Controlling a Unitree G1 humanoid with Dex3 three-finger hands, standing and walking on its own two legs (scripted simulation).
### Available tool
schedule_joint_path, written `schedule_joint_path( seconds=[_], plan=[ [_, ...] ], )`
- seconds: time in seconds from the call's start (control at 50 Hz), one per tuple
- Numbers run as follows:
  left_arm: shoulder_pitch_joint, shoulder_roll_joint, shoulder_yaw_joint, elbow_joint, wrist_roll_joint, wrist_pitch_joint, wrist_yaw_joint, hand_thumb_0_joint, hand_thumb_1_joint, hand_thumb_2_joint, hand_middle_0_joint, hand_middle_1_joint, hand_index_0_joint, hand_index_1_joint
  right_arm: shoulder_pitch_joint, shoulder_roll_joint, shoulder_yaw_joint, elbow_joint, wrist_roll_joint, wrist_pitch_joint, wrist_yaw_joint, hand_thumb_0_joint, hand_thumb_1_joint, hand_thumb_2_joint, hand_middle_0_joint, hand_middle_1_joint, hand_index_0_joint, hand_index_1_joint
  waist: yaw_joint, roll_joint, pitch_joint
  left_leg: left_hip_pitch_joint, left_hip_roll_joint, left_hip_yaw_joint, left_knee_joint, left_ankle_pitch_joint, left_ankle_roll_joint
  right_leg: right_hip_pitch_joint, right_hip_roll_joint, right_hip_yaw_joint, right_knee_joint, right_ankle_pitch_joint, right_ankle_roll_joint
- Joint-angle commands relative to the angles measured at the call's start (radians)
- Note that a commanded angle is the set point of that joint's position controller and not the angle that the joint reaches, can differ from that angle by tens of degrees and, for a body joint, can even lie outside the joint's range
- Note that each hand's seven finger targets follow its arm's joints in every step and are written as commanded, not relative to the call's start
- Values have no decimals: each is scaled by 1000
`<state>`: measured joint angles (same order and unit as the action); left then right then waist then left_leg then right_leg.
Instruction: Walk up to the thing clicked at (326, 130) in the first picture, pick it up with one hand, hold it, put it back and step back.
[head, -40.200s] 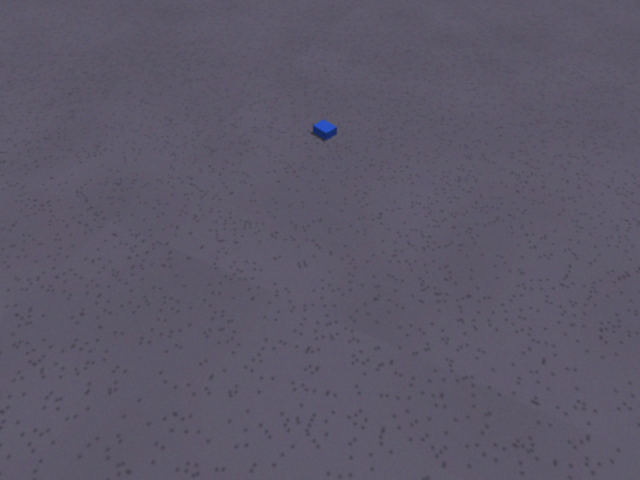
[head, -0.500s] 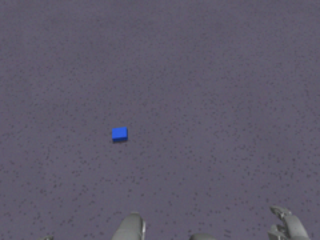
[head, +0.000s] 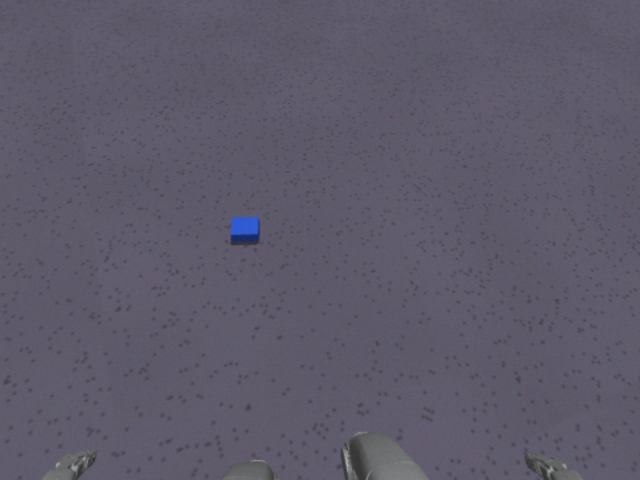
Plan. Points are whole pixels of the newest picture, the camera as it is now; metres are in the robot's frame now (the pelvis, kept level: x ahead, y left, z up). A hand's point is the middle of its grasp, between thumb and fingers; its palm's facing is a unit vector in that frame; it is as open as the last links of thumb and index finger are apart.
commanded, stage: step back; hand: left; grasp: from above
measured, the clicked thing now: (245, 229) +0.99 +0.26 -0.74
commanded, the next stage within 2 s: stand in 1.26 s
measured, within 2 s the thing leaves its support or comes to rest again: neither
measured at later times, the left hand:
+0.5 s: hand out of the picture -0.06 +0.27 -0.14, palm faces +0.04 -0.91 -0.42, open 7.4 cm
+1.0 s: hand out of the picture +0.02 +0.25 -0.14, palm faces +0.03 -0.92 -0.38, open 7.4 cm
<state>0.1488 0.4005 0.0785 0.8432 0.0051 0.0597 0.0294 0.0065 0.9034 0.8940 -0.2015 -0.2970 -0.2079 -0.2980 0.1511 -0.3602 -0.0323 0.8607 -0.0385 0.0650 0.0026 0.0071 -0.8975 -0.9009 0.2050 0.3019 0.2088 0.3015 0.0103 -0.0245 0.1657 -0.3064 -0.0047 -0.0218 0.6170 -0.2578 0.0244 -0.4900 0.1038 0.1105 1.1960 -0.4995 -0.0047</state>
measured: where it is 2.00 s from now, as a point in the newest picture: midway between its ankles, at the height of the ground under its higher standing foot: outside the picture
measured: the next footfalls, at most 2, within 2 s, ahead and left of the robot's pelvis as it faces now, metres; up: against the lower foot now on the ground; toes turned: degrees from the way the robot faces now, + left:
right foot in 0.14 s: -0.06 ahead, -0.13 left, +0.00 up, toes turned -2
left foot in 0.48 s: -0.04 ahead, +0.12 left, +0.00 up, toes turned -1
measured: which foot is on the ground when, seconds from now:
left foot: down 0.00-0.18, up 0.20-0.46, down 0.48-0.80, up 0.82-1.00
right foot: up 0.00-0.12, down 0.14-0.52, up 0.54-0.74, down 0.76-1.00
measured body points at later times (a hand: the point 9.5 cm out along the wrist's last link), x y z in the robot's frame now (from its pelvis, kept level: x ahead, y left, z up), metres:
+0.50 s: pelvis -0.10 -0.01 +0.00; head -0.08 -0.02 +0.45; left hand -0.06 +0.32 -0.11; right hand -0.04 -0.32 -0.13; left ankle -0.09 +0.12 -0.73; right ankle -0.10 -0.12 -0.73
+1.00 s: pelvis -0.06 -0.01 +0.00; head -0.04 -0.03 +0.45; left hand +0.02 +0.30 -0.11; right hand +0.02 -0.32 -0.13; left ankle -0.05 +0.13 -0.71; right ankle -0.04 -0.13 -0.73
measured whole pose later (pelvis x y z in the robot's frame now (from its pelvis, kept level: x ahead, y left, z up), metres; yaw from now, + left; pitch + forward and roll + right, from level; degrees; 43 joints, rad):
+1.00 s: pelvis -0.06 -0.01 +0.00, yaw +2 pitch -2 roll +0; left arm 0.15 0.34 0.04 0.99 0.03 -0.05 0.00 0.01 0.90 0.89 -0.20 -0.30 -0.21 -0.30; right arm 0.19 -0.38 -0.05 1.01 -0.01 0.01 0.00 0.01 -0.90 -0.90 0.20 0.30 0.20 0.30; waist 0.02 0.03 0.08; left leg -0.30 0.01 -0.05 0.71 -0.44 0.00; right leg -0.25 -0.02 -0.05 0.59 -0.30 -0.01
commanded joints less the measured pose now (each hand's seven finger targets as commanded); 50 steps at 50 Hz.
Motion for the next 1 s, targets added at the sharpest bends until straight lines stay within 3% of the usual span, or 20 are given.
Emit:
schedule_joint_path(
  seconds=[0.0,0.1,0.12,0.14,0.16,0.18,0.24,0.34,0.44,0.46,0.5,0.54,0.68,0.72,0.74,0.76,0.78,0.8,0.86,0.98],
  plan=[
    [52,171,45,-49,12,-38,-5,0,900,900,-200,-300,-200,-300,-46,-244,-78,-96,-5,-36,-16,0,-900,-900,200,300,200,300,-15,197,-156,120,235,-212,-219,114,219,51,-59,-22,-188,-27,30],
    [161,154,38,49,21,-78,-13,0,900,900,-200,-300,-200,-300,-26,-293,-90,-70,2,-15,-6,0,-900,-900,200,300,200,300,9,205,-216,69,196,-158,-159,-115,146,336,-50,-160,-807,120,-21],
    [191,178,47,76,33,-85,-9,0,900,900,-200,-300,-200,-300,-30,-250,-77,-68,5,-12,-5,0,-900,-900,200,300,200,300,20,133,-204,-44,158,-126,-72,-179,101,416,-75,-77,-854,140,-39],
    [178,234,65,64,49,-92,-6,0,900,900,-200,-300,-200,-300,-11,-191,-59,-78,12,-16,0,0,-900,-900,200,300,200,300,11,-30,-169,-249,60,-68,85,-247,28,469,-230,202,-901,-45,-85],
    [110,355,87,26,51,-88,-4,0,900,900,-200,-300,-200,-300,-114,-189,-63,-97,16,-20,-13,0,-900,-900,200,300,200,300,78,-203,-123,-212,-25,-118,220,-317,-21,157,-483,486,-979,-211,-225],
    [31,363,90,1,48,-93,-3,0,900,900,-200,-300,-200,-300,-124,-252,-85,-88,14,-19,-14,0,-900,-900,200,300,200,300,57,-152,-22,-169,6,-209,375,-279,-40,5,-533,533,-1014,-282,-272],
    [-22,236,61,7,37,-106,2,0,900,900,-200,-300,-200,-300,-13,-209,-65,-15,28,-43,-9,0,-900,-900,200,300,200,300,-15,-48,-68,-173,-52,-153,367,-135,-34,194,-325,152,-855,187,-151],
    [95,246,65,28,41,-111,-11,0,900,900,-200,-300,-200,-300,-61,-201,-60,-10,5,-62,4,0,-900,-900,200,300,200,300,70,-140,-61,-185,-10,-76,139,-199,-45,329,-340,172,-883,34,-157],
    [27,248,47,14,33,-90,-25,0,900,900,-200,-300,-200,-300,44,-198,-78,49,9,-86,12,0,-900,-900,200,300,200,300,3,-116,-98,108,-28,37,-143,-113,-13,190,-332,99,-831,-8,-146],
    [34,218,31,9,33,-87,-27,0,900,900,-200,-300,-200,-300,79,-209,-86,65,5,-92,10,0,-900,-900,200,300,200,300,-18,-75,-121,211,-31,11,-208,-100,5,136,-294,49,-755,24,-121],
    [-23,150,15,6,10,-86,-29,0,900,900,-200,-300,-200,-300,151,-328,-115,76,-4,-100,7,0,-900,-900,200,300,200,300,-68,193,-136,249,274,-524,-389,-551,155,-83,-83,-151,-401,-60,-26],
    [-2,205,33,18,15,-90,-28,0,900,900,-200,-300,-200,-300,106,-319,-109,52,1,-112,4,0,-900,-900,200,300,200,300,-43,100,-53,146,317,-534,-409,-466,229,-85,-130,-20,-243,-22,-28],
    [60,170,34,73,14,-109,-42,0,900,900,-200,-300,-200,-300,16,-267,-91,25,-2,-98,7,0,-900,-900,200,300,200,300,-13,217,-98,-2,200,-222,-296,-163,149,208,-109,-141,-557,92,-9],
    [118,147,33,109,17,-118,-26,0,900,900,-200,-300,-200,-300,-32,-222,-68,17,14,-82,7,0,-900,-900,200,300,200,300,39,158,-141,-67,150,-129,-141,-40,94,400,-73,-180,-765,254,-9],
    [133,171,41,118,23,-124,-16,0,900,900,-200,-300,-200,-300,-12,-168,-46,16,24,-80,3,0,-900,-900,200,300,200,300,53,82,-171,-123,116,-103,-37,-1,53,505,-110,-101,-807,294,-15],
    [137,241,56,109,36,-134,-5,0,900,900,-200,-300,-200,-300,4,-119,-32,3,35,-82,2,0,-900,-900,200,300,200,300,51,-94,-194,-236,1,-66,135,-80,-11,537,-316,234,-890,255,-81],
    [74,303,62,93,29,-134,-8,0,900,900,-200,-300,-200,-300,11,-159,-44,21,31,-72,-11,0,-900,-900,200,300,200,300,41,-107,-172,-170,-12,-79,238,-326,-19,361,-487,381,-929,141,-199],
    [17,292,58,72,28,-134,-11,0,900,900,-200,-300,-200,-300,42,-203,-60,49,25,-68,-16,0,-900,-900,200,300,200,300,18,-52,-117,-123,12,-122,304,-345,-20,260,-511,394,-920,110,-246],
    [-20,231,38,71,22,-137,-7,0,900,900,-200,-300,-200,-300,58,-193,-51,85,28,-73,-11,0,-900,-900,200,300,200,300,3,-64,-103,-107,24,-114,246,-243,-16,259,-393,177,-863,314,-177],
    [-64,221,27,78,9,-114,-13,0,900,900,-200,-300,-200,-300,89,-165,-55,131,11,-90,-9,0,-900,-900,200,300,200,300,-28,-114,-187,114,5,42,-171,20,-23,257,-313,2,-690,586,-117]
  ],
)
